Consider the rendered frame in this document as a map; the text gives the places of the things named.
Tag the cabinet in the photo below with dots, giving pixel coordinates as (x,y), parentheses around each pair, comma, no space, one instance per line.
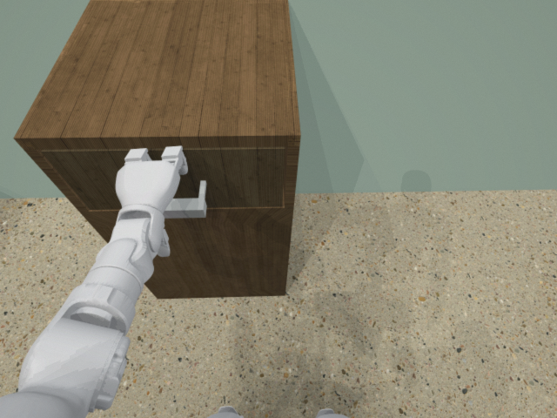
(191,73)

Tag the robot left shin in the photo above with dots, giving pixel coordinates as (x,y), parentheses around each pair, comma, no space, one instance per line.
(227,409)

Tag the drawer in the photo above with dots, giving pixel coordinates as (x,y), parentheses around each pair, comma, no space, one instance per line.
(235,176)

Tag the robot left hand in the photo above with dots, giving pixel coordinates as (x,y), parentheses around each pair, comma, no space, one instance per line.
(142,181)

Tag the left robot upper arm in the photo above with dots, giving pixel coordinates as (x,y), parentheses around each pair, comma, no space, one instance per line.
(78,368)

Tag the robot left forearm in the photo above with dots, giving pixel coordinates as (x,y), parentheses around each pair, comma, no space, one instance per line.
(109,293)

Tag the handle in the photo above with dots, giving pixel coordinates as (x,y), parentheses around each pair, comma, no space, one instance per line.
(188,208)

